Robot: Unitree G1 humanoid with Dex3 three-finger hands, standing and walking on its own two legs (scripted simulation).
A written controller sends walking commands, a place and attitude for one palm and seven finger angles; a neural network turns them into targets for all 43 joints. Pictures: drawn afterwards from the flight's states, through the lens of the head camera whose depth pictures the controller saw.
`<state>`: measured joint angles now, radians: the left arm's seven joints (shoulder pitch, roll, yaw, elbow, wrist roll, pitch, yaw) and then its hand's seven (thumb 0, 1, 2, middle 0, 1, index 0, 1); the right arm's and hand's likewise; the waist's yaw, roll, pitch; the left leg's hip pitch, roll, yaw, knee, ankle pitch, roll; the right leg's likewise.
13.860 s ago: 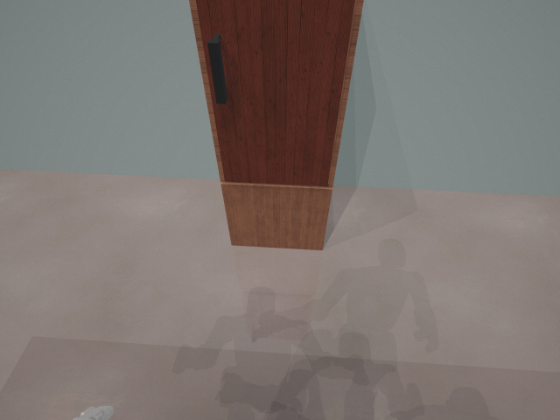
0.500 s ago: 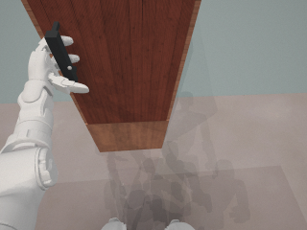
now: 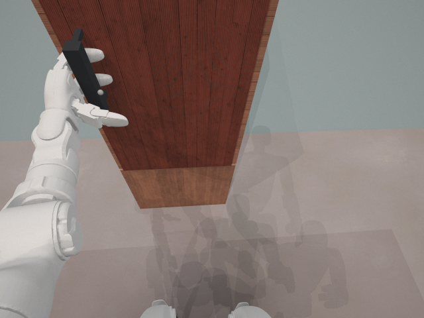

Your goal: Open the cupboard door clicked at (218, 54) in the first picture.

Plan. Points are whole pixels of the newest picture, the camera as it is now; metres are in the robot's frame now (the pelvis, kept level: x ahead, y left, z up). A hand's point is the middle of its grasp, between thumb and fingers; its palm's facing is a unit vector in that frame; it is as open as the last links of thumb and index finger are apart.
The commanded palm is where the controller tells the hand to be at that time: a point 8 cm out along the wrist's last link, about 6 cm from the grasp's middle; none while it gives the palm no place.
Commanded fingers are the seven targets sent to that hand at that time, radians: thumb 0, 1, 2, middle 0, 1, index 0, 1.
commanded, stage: close the thumb around the handle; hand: left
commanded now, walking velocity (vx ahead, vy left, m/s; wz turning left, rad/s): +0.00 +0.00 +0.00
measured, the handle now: (91, 75) +0.55 +0.20 +0.11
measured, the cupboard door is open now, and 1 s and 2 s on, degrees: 0 1 50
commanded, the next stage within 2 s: pull the door open along its arc in 0.78 s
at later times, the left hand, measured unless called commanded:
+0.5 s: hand (100, 93) +0.50 +0.17 +0.12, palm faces +0.02 -1.00 -0.01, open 9.3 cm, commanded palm +0.48 +0.22 +0.11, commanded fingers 0.00 0.73 0.83 -0.39 -1.33 -0.39 -1.33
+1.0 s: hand (100, 93) +0.50 +0.17 +0.12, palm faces +0.01 -1.00 +0.00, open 5.8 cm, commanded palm +0.46 +0.23 +0.11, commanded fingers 0.00 0.90 0.90 -0.40 -1.35 -0.40 -1.35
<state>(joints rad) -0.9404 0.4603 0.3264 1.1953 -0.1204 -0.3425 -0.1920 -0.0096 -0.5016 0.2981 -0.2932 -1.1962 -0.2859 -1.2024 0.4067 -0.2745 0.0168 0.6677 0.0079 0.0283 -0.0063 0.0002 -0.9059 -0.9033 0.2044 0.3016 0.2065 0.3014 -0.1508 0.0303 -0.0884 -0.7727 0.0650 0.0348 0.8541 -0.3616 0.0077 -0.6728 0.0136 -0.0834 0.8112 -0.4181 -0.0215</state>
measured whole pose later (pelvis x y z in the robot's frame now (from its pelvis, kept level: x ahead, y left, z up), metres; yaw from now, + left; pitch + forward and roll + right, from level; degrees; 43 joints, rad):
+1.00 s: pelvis +0.00 +0.00 +0.00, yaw -1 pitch +16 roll -2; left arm -0.89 0.45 0.36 1.15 -0.12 -0.34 -0.20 0.01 0.71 0.81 -0.36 -1.35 -0.36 -1.35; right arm 0.40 -0.28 0.02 0.65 0.01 0.05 -0.01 0.00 -0.91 -0.90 0.20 0.30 0.21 0.30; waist -0.15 0.03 -0.10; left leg -0.75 0.07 0.05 0.84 -0.37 0.01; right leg -0.66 0.02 -0.06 0.80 -0.42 -0.02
